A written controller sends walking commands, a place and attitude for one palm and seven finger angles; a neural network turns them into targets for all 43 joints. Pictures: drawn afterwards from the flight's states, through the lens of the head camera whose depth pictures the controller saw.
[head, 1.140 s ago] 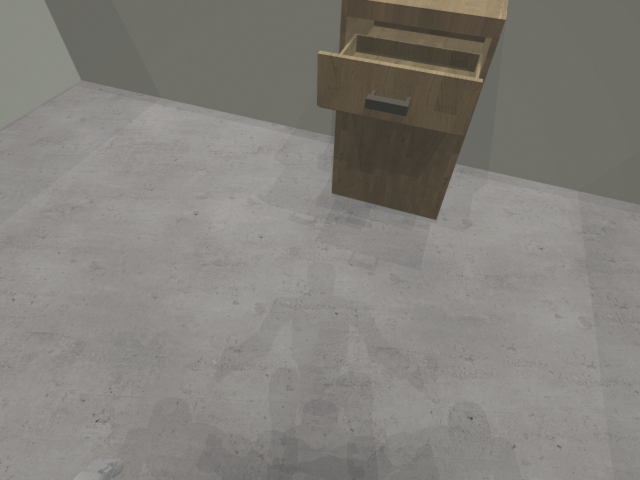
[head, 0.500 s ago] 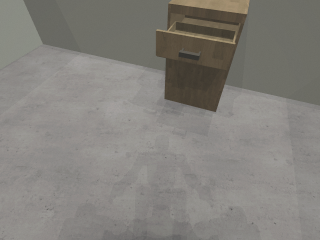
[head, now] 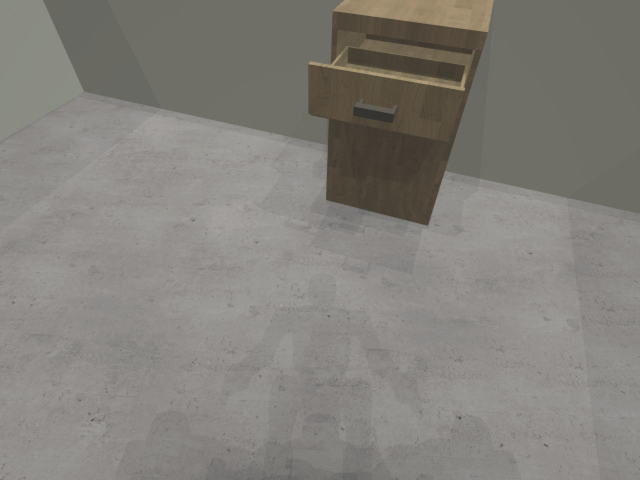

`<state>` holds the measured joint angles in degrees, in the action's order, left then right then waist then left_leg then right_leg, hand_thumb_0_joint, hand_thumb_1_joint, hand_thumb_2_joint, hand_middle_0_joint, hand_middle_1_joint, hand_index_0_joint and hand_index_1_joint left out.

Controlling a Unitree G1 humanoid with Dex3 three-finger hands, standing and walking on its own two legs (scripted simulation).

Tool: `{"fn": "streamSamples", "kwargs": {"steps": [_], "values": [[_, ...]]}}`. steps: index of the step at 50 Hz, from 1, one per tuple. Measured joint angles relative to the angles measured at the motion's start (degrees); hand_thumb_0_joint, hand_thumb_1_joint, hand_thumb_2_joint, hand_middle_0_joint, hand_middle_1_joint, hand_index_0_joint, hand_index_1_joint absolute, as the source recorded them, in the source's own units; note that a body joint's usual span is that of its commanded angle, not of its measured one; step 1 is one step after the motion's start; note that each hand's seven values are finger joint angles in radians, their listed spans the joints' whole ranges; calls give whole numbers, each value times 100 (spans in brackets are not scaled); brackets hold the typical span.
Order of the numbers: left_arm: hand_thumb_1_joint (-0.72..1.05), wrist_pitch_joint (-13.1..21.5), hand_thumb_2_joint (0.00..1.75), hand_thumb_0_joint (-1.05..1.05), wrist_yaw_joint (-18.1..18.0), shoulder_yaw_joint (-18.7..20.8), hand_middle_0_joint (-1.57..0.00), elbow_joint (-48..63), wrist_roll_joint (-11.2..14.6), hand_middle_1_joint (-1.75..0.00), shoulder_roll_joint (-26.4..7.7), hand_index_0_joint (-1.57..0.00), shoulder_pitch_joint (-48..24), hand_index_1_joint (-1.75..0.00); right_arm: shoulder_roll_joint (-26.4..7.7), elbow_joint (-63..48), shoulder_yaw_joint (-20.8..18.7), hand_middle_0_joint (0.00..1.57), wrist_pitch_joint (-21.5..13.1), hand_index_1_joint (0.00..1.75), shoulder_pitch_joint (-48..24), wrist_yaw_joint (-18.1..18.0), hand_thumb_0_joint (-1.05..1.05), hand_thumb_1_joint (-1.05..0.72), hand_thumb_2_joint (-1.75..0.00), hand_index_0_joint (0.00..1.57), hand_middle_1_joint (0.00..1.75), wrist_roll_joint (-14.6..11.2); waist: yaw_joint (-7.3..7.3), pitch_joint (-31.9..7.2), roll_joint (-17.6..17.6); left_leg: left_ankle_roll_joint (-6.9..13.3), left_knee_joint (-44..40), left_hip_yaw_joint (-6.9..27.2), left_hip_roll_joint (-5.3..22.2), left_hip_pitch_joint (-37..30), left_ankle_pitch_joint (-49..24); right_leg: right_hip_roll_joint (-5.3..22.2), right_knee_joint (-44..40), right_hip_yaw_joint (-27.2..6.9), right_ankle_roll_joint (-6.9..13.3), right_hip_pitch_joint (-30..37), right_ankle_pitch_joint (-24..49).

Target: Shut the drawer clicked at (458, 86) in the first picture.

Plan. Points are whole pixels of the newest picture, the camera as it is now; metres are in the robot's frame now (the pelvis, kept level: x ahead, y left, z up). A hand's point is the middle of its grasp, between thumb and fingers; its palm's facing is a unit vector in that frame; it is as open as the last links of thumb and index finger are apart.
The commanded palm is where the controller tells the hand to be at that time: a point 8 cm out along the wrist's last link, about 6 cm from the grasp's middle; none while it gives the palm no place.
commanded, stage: look at it before walking up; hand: left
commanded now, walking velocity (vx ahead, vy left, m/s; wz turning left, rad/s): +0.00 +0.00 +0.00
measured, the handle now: (376, 108) +1.10 -0.11 -0.08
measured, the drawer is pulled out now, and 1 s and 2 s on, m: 0.29 0.29 0.29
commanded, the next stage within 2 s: walk to a spot facing it in 0.30 s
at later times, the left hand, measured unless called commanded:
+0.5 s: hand out of the picture +0.07 +0.24 -0.16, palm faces -0.01 -0.95 -0.32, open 7.4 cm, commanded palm none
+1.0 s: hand out of the picture +0.08 +0.14 -0.17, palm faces -0.06 -0.99 -0.16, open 7.4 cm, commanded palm none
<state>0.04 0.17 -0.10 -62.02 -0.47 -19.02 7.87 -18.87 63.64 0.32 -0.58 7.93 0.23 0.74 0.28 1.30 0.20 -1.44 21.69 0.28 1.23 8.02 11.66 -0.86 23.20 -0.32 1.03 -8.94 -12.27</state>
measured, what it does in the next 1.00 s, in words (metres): walks ahead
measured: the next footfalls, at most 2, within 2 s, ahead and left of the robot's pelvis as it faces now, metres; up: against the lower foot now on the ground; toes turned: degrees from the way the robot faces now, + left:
left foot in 1.18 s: +0.40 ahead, +0.09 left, +0.00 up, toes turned -5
right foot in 1.60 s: +0.47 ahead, -0.20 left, +0.00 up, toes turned -31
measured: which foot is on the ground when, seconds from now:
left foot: down 0.00-0.78, up 0.80-1.00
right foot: down 0.00-1.00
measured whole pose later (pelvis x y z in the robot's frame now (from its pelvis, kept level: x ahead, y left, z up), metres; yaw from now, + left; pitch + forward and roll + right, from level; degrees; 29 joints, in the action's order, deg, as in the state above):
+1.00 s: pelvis +0.14 -0.02 +0.00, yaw -9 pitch +0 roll +0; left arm 3.6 -0.8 1.5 -63.9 -1.4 -6.4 27.1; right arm -9.2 61.4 -3.1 -0.5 14.3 1.3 1.2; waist -0.9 1.5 0.4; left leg -1.4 58.9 -5.0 6.1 32.7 15.7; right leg -2.2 21.8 0.4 3.4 -2.3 -19.4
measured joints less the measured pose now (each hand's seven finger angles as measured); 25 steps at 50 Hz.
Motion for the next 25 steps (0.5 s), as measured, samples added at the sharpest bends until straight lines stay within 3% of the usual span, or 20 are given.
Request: {"fn": "streamSamples", "kwargs": {"steps": [25], "values": [[90,-40,90,0,-42,23,-20,-68,-15,-30,51,-20,237,-30,69,20,-1,21,31,30,34,-27,1,-91,-89,20,30,28,-67,-79,8,6,114,-75,35,-24,143,-34,40,-71,-10,27,-74]]}}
